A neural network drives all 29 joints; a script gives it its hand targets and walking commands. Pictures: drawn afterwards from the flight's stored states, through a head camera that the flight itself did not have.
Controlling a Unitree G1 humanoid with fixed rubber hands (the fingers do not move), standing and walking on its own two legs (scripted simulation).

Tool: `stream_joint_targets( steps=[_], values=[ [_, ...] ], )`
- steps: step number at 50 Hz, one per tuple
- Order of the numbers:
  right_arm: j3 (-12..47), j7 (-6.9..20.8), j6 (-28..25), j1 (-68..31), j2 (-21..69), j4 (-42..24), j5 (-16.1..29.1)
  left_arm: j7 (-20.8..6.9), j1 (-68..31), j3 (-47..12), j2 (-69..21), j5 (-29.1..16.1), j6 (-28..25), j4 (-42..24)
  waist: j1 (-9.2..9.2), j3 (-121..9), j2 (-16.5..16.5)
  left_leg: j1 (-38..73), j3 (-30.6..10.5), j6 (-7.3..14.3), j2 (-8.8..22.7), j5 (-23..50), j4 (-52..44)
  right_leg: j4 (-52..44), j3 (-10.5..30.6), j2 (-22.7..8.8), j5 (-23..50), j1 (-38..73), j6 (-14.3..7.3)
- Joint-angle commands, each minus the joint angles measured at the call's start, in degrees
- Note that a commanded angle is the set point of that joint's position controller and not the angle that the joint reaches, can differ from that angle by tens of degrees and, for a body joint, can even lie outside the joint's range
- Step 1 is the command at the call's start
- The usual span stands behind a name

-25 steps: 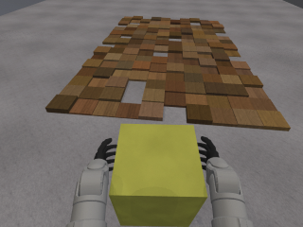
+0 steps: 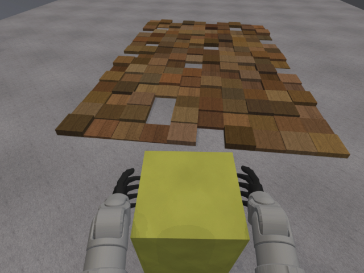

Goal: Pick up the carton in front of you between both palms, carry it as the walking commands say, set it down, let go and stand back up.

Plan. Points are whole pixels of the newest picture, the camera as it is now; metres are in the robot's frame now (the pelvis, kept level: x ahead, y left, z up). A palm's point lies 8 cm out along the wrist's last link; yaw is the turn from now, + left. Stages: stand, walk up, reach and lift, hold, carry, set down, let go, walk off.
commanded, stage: hold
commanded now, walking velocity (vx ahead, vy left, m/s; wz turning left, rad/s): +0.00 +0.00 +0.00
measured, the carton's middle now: (187, 215) +0.29 +0.00 -0.03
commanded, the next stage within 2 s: carry in 0.12 s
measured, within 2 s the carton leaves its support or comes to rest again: neither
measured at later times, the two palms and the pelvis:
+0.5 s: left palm (131, 161) +0.35 +0.13 +0.10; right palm (260, 161) +0.35 -0.17 +0.10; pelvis +0.08 -0.01 +0.00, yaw +0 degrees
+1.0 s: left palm (156, 112) +0.60 +0.09 +0.06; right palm (250, 116) +0.58 -0.21 +0.06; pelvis +0.37 -0.05 -0.03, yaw -2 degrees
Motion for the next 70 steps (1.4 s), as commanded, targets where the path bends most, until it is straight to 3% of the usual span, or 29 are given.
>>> stream_joint_targets(
  steps=[1,5,6,9,12,14,15,17,18,20,23,26,28,29,30,31,32,35,40,46,49,50,51,52,53,55,56,59,70],
  values=[
    [29.78,13.41,-1.29,-25.22,52.08,-1.14,14.30,-12.77,-28.56,-29.46,-51.05,-14.57,-2.98,-3.80,0.00,-12.60,0.05,4.47,0.41,0.52,-4.92,6.80,-1.94,-3.34,-0.47,4.47,7.68,-1.29,-0.01],
    [29.53,13.53,-1.36,-25.95,52.17,-0.56,14.15,-12.84,-29.28,-29.26,-51.28,-14.45,-3.05,-3.19,-0.04,-12.53,0.11,4.31,0.44,0.53,-4.85,5.98,-1.93,-3.33,-0.58,4.44,6.75,-1.58,-0.05],
    [30.11,13.43,-0.97,-28.33,52.71,-0.22,15.16,-12.80,-32.13,-29.92,-52.00,-15.57,-2.82,-2.81,0.02,-13.17,1.92,-2.35,1.28,0.56,6.37,-2.26,1.42,0.56,-0.39,-5.73,-1.98,-8.69,-0.89],
    [33.02,12.74,-0.48,-28.19,53.11,-3.96,16.94,-12.43,-33.27,-33.14,-52.29,-17.66,-2.37,-6.69,-0.30,-11.95,3.56,-8.37,-3.55,2.01,6.84,-33.14,-3.72,2.39,-1.11,-2.42,-26.47,-17.18,-0.81],
    [36.87,11.19,1.09,-26.20,53.63,-8.87,18.66,-11.77,-32.91,-37.64,-52.88,-20.68,-0.94,-11.67,-0.37,-16.44,9.16,-6.84,-10.01,5.68,12.45,-25.04,-6.87,12.76,-8.35,0.41,-10.04,-17.43,-0.11],
    [39.60,9.73,2.96,-24.25,52.74,-13.98,19.48,-11.24,-32.47,-41.22,-52.85,-22.93,0.90,-15.92,-0.18,-19.28,7.14,-12.49,-6.61,6.09,11.39,-24.57,-4.15,4.97,-8.88,-0.47,-10.61,-8.97,-1.38],
    [41.25,9.20,4.24,-25.19,52.26,-17.46,20.48,-10.65,-31.85,-42.49,-52.51,-23.74,1.99,-18.27,0.18,-19.82,4.36,-15.52,-1.68,4.31,8.58,-26.37,0.40,0.25,-5.76,-2.10,-14.35,-6.29,-2.10],
    [44.24,8.39,7.12,-25.96,52.13,-21.91,22.63,-9.18,-27.94,-42.31,-51.02,-23.91,4.42,-20.93,1.67,-15.05,-14.17,-34.79,9.96,-0.36,0.63,-19.66,23.55,-12.30,20.98,-18.45,-29.49,2.57,-8.38],
    [45.66,7.96,8.38,-25.98,51.46,-23.73,23.69,-8.20,-25.60,-42.11,-50.21,-23.64,5.80,-22.89,1.46,-12.48,-13.27,-40.15,8.34,-0.03,2.87,-19.23,26.61,-13.31,26.18,-22.17,-23.32,3.65,-11.58],
    [47.77,6.88,10.66,-24.25,51.03,-27.10,25.63,-6.27,-23.33,-42.32,-48.67,-23.56,8.18,-27.95,1.49,-14.80,-6.79,-40.49,7.94,0.19,4.23,-17.46,24.02,-10.35,18.21,-20.27,-8.60,6.39,-11.65],
    [48.34,3.93,14.18,-16.62,49.51,-31.88,26.33,-3.44,-17.46,-42.85,-46.51,-24.24,11.84,-34.40,1.66,-18.96,-9.40,-33.43,12.58,-0.32,1.17,-10.86,16.61,-7.37,6.77,-15.21,4.19,7.12,-9.14],
    [46.22,0.48,17.87,-9.42,46.92,-36.91,25.69,-0.46,-11.06,-42.55,-44.00,-24.69,15.80,-39.49,1.51,-19.40,-9.84,-23.84,16.26,-0.33,-0.52,-5.94,6.86,-3.49,1.27,-13.71,6.38,2.32,-8.34],
    [43.79,-1.86,19.87,-4.94,45.12,-39.36,24.66,1.52,-8.16,-42.23,-42.28,-25.28,18.06,-42.66,0.58,-21.18,-5.54,-3.63,17.99,0.38,-0.74,0.54,-0.79,5.14,-4.15,-11.25,4.09,-10.31,-5.94],
    [42.41,-3.05,20.79,-1.98,44.17,-40.27,23.99,2.55,-7.37,-42.01,-41.12,-25.57,19.01,-44.10,-0.33,-23.58,-1.73,9.24,12.15,1.72,4.99,-2.10,-0.40,12.63,-6.68,-9.59,-0.04,-20.71,-4.02],
    [40.81,-4.35,21.58,0.46,42.18,-41.09,23.01,3.54,-6.83,-41.79,-40.28,-26.05,20.15,-45.99,-1.43,-24.41,11.09,18.28,-9.23,6.37,19.58,-15.96,-6.89,28.27,-12.09,-5.07,-11.73,-35.09,-1.06],
    [39.29,-5.60,21.89,0.95,41.61,-41.28,22.37,4.34,-7.96,-41.82,-38.97,-26.87,21.13,-48.45,-1.71,-21.59,15.62,19.15,-24.68,13.48,28.32,-16.33,-8.60,36.75,-10.16,-2.23,-18.07,-46.02,-1.30],
    [38.49,-6.64,22.16,-0.85,41.63,-43.34,22.39,5.06,-9.89,-42.01,-38.84,-27.65,21.53,-49.15,-1.78,-19.30,10.78,15.24,-24.48,15.41,28.83,-13.54,-8.31,43.16,-6.28,-6.26,-18.13,-48.18,-2.35],
    [38.65,-8.95,22.13,-5.22,40.72,-46.66,24.16,7.30,-8.73,-39.10,-39.20,-27.20,21.05,-47.30,-1.28,-16.61,2.27,4.60,-10.34,10.97,23.17,-11.95,-11.75,40.30,-5.79,-10.28,-8.70,-44.52,-2.05],
    [38.72,-10.61,20.60,-2.86,36.25,-46.39,25.94,11.64,-1.72,-34.32,-36.69,-22.72,18.80,-43.30,-0.92,-13.71,5.38,1.24,4.10,8.43,17.12,-1.09,-12.92,23.15,-11.42,-7.05,1.99,-38.31,0.52],
    [39.76,-10.43,19.60,1.02,34.83,-46.47,26.77,11.92,-0.47,-36.06,-35.08,-23.55,17.88,-45.58,-0.98,-9.61,10.33,1.17,11.37,5.82,15.34,9.74,-9.88,10.68,-16.65,-4.77,8.08,-28.39,-1.46],
    [40.92,-9.45,19.96,2.21,34.23,-48.14,26.46,10.50,2.09,-37.36,-34.62,-24.18,18.01,-46.27,0.65,-14.61,7.96,-2.04,18.24,2.80,11.92,23.36,8.54,7.09,-22.55,0.82,2.04,-9.83,-2.45],
    [41.06,-9.20,20.16,3.04,33.43,-48.24,26.31,9.98,2.90,-37.73,-34.61,-24.04,18.13,-46.61,1.54,-18.67,4.69,-9.78,18.02,1.45,10.35,17.55,20.10,6.98,-16.66,-3.40,-0.78,2.49,-2.90],
    [42.02,-8.82,20.60,3.53,32.95,-49.92,26.05,9.57,3.60,-37.66,-33.55,-24.01,18.32,-46.62,2.25,-23.76,-9.27,-25.42,16.38,-1.79,4.93,3.24,39.30,-0.95,11.68,-20.88,-15.03,14.28,-9.86],
    [42.51,-8.32,21.01,3.49,32.71,-50.64,26.17,9.04,4.26,-38.63,-34.19,-25.05,18.37,-46.48,1.84,-23.99,-17.83,-36.40,11.24,-1.54,-0.01,-17.09,50.60,-9.72,27.79,-26.52,-10.05,16.94,-14.11],
    [43.53,-7.84,20.95,3.05,34.69,-49.46,26.46,8.26,2.65,-39.39,-35.28,-25.59,18.42,-48.05,1.32,-23.00,-12.97,-38.69,5.69,0.50,4.50,-16.86,56.28,-8.41,21.82,-26.44,-3.01,14.14,-13.40],
    [43.65,-6.44,20.34,1.64,38.72,-48.33,25.53,6.77,0.19,-40.96,-38.94,-25.43,17.72,-48.26,0.83,-21.18,-3.22,-37.20,4.00,2.63,9.00,-10.70,53.70,-7.07,11.05,-22.69,2.98,4.78,-10.17],
    [43.56,-5.85,19.83,1.49,40.46,-47.24,25.12,5.94,-1.45,-41.85,-40.24,-25.72,17.29,-48.43,0.63,-20.49,-1.72,-34.89,3.74,2.69,10.03,-7.50,49.56,-8.68,6.45,-21.10,1.37,0.73,-8.18],
    [43.98,-5.28,18.50,3.24,42.49,-46.01,23.00,3.98,-1.03,-43.42,-41.06,-26.41,16.54,-47.81,0.67,-19.01,-5.84,-32.75,7.39,1.84,8.87,-2.80,40.66,-11.85,-2.17,-18.45,-2.58,-2.95,-6.58],
    [43.38,-7.83,20.51,2.52,35.20,-51.74,25.17,7.10,1.68,-40.05,-33.21,-25.72,18.41,-51.26,1.07,-7.53,-7.23,-34.93,15.20,1.13,5.99,9.41,12.64,-12.69,-12.60,-15.22,11.70,3.64,-7.10]
  ],
)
